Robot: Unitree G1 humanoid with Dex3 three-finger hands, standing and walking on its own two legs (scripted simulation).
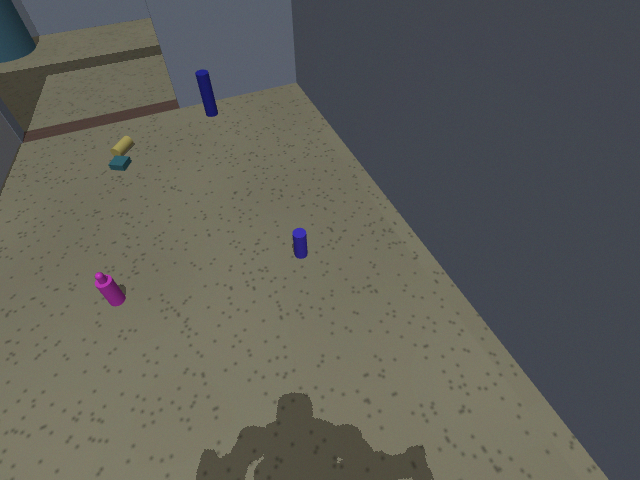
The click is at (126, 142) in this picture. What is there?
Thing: lying can
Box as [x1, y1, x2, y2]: [110, 136, 132, 155]
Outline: 132,140 128,136 124,136 110,150 113,155 121,155 130,146
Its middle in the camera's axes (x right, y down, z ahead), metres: -1.05 -0.51 +2.07
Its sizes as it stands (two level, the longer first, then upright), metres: 0.119 0.057 0.057
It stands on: the floor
